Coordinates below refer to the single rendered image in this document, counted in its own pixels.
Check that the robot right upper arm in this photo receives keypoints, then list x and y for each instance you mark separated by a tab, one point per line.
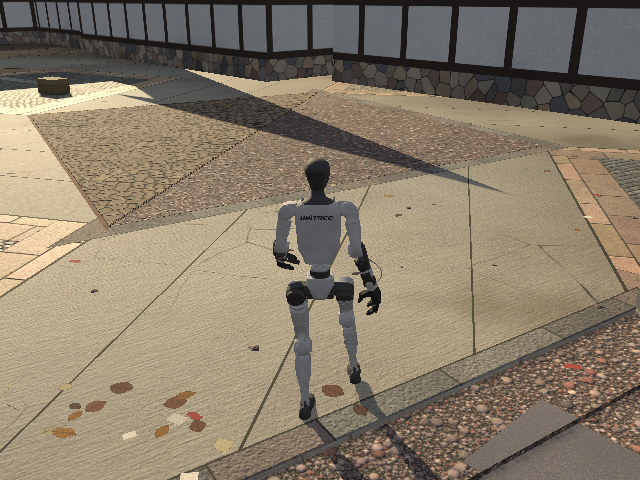
350	212

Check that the robot left upper arm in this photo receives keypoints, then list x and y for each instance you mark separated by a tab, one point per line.
286	212

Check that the right robot forearm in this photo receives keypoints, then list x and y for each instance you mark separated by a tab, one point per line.
365	270

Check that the robot left hand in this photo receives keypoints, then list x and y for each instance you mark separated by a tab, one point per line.
292	259

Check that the left robot forearm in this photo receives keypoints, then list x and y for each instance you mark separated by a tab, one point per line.
280	257

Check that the left robot foot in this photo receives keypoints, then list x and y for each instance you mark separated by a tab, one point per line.
305	411

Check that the robot left thigh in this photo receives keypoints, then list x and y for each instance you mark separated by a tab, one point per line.
298	305

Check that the robot right hand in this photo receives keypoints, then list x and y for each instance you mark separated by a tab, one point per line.
375	299

